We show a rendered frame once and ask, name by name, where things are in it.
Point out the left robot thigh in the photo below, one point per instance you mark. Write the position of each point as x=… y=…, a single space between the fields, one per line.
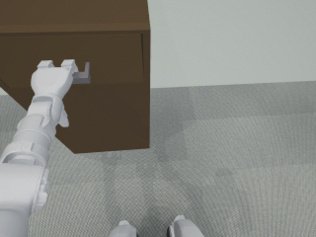
x=124 y=230

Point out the left robot forearm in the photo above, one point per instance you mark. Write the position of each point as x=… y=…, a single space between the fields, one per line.
x=35 y=132

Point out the drawer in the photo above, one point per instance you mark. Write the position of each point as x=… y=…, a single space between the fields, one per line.
x=114 y=58

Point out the cabinet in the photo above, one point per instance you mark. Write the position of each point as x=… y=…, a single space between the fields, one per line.
x=102 y=117

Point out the robot left upper arm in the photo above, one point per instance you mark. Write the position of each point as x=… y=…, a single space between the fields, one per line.
x=23 y=189

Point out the left robot hand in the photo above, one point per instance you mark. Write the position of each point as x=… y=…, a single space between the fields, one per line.
x=54 y=80

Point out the robot right shin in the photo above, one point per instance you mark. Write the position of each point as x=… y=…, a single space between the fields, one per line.
x=179 y=217

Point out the handle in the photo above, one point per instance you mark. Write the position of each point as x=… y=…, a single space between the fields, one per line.
x=82 y=77

